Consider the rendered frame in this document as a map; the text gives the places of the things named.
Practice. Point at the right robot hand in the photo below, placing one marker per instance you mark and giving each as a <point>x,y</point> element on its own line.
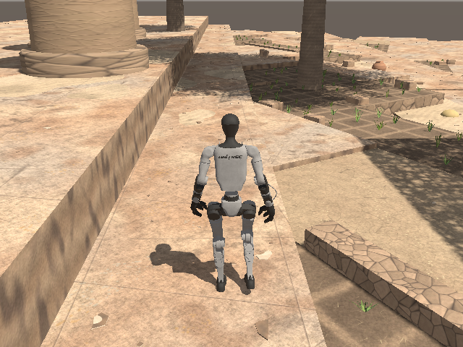
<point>270,212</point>

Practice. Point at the robot right forearm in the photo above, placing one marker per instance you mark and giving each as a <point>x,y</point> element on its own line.
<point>265,193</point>

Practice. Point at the left robot hand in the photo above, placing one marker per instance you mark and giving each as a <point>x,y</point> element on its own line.
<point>199,205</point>

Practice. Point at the left robot shin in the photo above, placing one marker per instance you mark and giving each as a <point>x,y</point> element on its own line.
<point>219,261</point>

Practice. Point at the right robot upper arm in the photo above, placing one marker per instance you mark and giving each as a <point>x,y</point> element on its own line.
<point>257,165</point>

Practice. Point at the robot left forearm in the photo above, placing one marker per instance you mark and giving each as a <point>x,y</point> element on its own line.
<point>198,190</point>

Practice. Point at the robot right thigh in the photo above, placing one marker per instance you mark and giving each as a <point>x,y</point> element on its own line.
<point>248,216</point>

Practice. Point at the left robot upper arm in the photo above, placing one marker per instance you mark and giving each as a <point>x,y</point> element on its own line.
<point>207,153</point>

